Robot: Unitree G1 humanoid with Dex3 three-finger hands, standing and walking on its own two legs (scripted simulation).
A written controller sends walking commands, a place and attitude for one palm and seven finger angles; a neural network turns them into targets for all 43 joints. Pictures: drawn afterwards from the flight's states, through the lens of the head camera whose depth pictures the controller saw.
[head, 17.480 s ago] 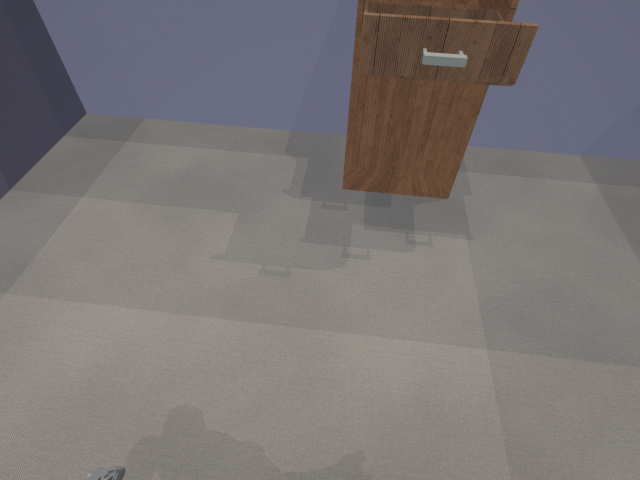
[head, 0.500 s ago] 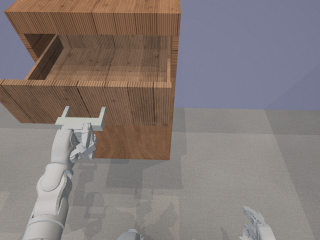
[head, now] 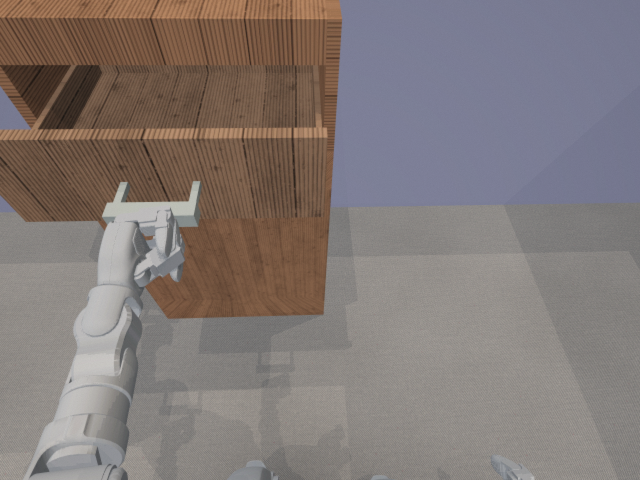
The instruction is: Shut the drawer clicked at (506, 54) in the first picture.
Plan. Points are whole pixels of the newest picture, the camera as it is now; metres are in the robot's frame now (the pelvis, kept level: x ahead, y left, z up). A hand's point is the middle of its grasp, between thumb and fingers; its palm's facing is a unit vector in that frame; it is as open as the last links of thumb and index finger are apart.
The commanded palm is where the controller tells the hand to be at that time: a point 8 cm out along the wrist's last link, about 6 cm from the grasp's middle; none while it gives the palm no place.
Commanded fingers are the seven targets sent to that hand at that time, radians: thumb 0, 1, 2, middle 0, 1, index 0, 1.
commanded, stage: push the drawer shut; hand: left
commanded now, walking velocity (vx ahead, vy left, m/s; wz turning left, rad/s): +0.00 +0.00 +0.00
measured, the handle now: (156, 201) +0.46 +0.23 +0.07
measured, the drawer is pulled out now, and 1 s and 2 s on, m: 0.16 0.04 0.00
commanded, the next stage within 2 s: pull the fist back off the drawer in 1.88 s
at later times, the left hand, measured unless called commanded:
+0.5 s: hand (180, 217) +0.43 +0.19 +0.07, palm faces +0.02 -1.00 -0.02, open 3.0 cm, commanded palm +0.42 +0.24 +0.07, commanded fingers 0.00 0.90 0.90 -1.40 -1.60 -1.40 -1.60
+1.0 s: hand (192, 178) +0.51 +0.18 +0.07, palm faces +0.03 -1.00 -0.02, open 3.0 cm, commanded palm +0.49 +0.23 +0.07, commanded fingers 0.00 0.90 0.90 -1.40 -1.60 -1.40 -1.60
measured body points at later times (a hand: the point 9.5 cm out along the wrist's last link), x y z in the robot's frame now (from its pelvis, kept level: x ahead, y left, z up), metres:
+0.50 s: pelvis -0.01 +0.00 -0.01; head +0.07 +0.01 +0.43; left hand +0.43 +0.24 +0.07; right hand +0.05 -0.26 -0.13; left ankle +0.02 +0.12 -0.70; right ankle -0.02 -0.11 -0.70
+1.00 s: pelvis -0.01 +0.01 -0.02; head +0.11 +0.02 +0.41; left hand +0.50 +0.24 +0.07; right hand -0.02 -0.26 -0.13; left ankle +0.02 +0.12 -0.70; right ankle -0.02 -0.11 -0.70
